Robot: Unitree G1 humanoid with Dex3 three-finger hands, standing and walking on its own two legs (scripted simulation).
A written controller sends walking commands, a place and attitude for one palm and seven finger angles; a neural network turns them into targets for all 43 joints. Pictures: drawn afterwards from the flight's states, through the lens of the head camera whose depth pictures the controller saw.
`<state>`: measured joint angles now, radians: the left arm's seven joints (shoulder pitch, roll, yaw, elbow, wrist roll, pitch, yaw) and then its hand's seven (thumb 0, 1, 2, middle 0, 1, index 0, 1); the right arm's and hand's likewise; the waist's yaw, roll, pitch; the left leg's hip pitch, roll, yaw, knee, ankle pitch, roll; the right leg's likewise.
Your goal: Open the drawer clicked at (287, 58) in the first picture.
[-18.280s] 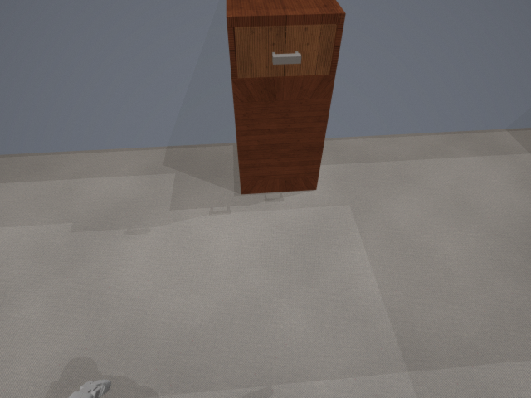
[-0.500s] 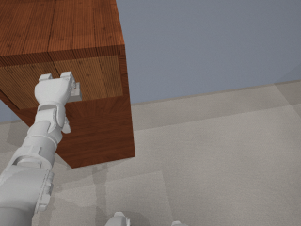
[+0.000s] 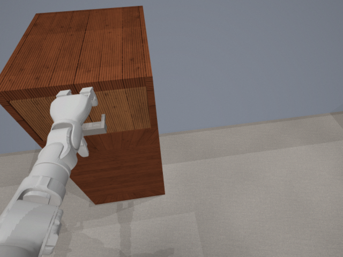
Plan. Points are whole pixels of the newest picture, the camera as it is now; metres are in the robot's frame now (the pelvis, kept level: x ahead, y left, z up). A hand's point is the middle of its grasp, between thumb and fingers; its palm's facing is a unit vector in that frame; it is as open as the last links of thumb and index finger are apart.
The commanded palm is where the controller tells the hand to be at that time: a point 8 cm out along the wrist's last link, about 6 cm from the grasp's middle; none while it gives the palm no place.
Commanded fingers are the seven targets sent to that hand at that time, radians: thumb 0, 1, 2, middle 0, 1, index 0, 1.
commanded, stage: lift the fingers back up to retry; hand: left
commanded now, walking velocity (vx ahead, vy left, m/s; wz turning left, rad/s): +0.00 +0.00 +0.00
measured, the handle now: (88, 123) +0.49 +0.25 +0.00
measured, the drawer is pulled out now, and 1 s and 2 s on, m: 0.00 0.00 0.00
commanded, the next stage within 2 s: re-aim the fingers above the handle in 0.06 s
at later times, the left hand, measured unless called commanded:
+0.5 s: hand (80, 128) +0.42 +0.23 +0.06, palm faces -0.07 -0.05 -1.00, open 13.8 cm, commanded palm +0.41 +0.23 +0.11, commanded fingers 0.00 -0.50 0.30 -0.30 -1.20 -0.30 -1.20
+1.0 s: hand (82, 129) +0.43 +0.23 +0.05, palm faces -0.09 -0.07 -0.99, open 13.8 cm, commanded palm +0.41 +0.24 +0.12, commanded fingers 0.00 -0.50 0.30 -0.30 -1.20 -0.30 -1.20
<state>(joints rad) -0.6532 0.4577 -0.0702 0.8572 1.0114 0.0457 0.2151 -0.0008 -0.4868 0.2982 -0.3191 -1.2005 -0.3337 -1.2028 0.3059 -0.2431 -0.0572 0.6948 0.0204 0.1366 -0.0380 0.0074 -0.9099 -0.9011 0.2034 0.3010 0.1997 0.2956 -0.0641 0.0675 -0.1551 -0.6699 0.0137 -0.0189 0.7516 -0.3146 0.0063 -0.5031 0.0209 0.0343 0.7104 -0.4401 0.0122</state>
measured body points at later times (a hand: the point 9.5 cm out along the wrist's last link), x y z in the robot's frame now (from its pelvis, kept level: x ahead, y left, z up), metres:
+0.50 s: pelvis +0.01 -0.02 +0.00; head +0.06 -0.04 +0.45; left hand +0.42 +0.23 +0.11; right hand +0.08 -0.29 -0.13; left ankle +0.03 +0.11 -0.71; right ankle -0.06 -0.14 -0.71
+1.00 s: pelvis +0.00 -0.01 +0.00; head +0.05 -0.02 +0.45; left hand +0.42 +0.23 +0.10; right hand +0.05 -0.28 -0.13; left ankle +0.03 +0.11 -0.71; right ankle -0.06 -0.14 -0.71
